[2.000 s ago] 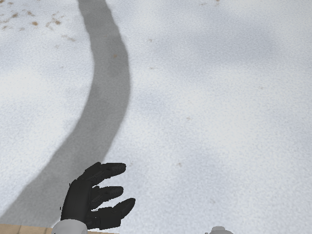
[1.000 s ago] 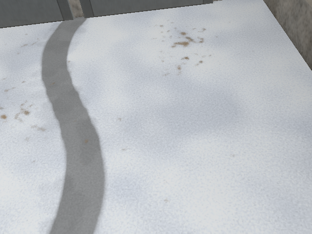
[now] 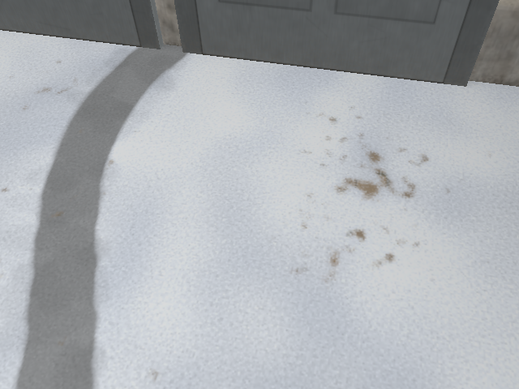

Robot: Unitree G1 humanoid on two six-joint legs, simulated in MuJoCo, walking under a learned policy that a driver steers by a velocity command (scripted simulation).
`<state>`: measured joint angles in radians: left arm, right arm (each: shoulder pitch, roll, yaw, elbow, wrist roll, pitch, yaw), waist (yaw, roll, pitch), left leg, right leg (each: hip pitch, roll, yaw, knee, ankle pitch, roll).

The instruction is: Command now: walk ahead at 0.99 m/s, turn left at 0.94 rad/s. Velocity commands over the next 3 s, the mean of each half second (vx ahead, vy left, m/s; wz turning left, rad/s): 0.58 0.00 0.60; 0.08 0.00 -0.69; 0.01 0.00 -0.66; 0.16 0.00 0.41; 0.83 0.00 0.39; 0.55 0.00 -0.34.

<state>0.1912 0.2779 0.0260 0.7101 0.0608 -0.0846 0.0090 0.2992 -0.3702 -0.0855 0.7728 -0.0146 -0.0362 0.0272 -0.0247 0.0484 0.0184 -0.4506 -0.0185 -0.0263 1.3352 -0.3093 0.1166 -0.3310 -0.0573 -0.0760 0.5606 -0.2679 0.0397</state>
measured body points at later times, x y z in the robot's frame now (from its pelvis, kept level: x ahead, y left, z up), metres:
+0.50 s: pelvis +0.37 +0.03 +0.00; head +0.42 +0.04 +0.45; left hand +0.40 +0.28 -0.13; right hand +0.53 -0.18 -0.13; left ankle +0.41 +0.06 -0.73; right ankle +0.44 -0.12 -0.65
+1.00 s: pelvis +0.47 -0.01 +0.01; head +0.51 -0.03 +0.46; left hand +0.61 +0.27 -0.09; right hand +0.59 -0.29 -0.10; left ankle +0.49 +0.14 -0.66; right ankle +0.49 -0.08 -0.73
